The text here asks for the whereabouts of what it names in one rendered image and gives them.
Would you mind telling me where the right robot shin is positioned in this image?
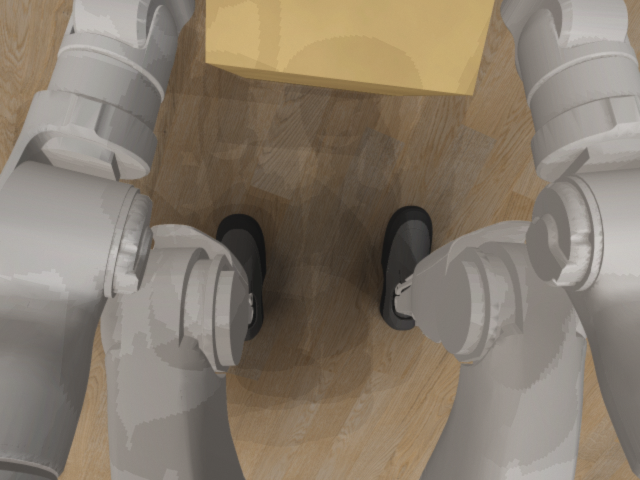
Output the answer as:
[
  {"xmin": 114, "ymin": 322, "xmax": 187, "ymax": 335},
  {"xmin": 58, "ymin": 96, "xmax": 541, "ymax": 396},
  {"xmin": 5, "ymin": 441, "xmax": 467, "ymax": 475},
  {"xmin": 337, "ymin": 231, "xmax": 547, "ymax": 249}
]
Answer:
[{"xmin": 394, "ymin": 220, "xmax": 587, "ymax": 343}]

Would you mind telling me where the right robot forearm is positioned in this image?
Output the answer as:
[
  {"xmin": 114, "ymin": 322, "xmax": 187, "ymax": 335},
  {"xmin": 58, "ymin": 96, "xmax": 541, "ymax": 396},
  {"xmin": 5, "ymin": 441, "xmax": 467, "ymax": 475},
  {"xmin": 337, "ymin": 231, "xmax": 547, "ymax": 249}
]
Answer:
[{"xmin": 500, "ymin": 0, "xmax": 640, "ymax": 183}]

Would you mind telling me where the robot shin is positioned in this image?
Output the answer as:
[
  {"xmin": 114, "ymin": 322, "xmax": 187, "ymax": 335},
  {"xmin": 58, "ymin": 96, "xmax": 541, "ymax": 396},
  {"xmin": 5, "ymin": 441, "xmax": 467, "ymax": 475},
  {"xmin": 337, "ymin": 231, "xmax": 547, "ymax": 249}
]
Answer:
[
  {"xmin": 100, "ymin": 224, "xmax": 253, "ymax": 355},
  {"xmin": 394, "ymin": 220, "xmax": 587, "ymax": 343}
]

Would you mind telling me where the left robot forearm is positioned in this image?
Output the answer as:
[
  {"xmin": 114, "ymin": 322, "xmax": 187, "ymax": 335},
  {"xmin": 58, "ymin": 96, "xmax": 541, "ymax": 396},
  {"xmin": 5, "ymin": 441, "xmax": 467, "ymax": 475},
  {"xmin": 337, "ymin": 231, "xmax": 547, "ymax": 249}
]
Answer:
[{"xmin": 0, "ymin": 0, "xmax": 195, "ymax": 191}]

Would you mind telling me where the carton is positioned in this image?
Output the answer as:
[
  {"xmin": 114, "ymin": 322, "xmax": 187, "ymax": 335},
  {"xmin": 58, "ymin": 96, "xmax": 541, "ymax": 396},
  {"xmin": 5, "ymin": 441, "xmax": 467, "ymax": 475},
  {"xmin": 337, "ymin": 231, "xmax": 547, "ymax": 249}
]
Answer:
[{"xmin": 205, "ymin": 0, "xmax": 495, "ymax": 96}]

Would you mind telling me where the right robot upper arm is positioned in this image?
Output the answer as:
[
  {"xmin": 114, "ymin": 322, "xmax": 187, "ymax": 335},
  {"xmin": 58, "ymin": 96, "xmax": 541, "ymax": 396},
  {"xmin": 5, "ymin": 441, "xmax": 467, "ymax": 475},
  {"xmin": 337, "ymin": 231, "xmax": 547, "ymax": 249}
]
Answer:
[{"xmin": 525, "ymin": 168, "xmax": 640, "ymax": 479}]

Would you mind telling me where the left robot shin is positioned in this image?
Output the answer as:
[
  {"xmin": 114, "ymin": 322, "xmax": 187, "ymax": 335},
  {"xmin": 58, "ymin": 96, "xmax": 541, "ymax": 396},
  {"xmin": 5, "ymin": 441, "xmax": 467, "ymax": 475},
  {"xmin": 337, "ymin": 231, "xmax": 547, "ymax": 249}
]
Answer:
[{"xmin": 100, "ymin": 224, "xmax": 253, "ymax": 355}]

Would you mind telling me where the left robot upper arm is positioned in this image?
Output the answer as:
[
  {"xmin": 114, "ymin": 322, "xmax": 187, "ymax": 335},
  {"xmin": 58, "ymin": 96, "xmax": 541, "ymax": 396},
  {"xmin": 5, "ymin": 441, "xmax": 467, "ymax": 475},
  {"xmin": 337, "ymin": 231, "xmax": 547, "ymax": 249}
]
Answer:
[{"xmin": 0, "ymin": 161, "xmax": 153, "ymax": 480}]

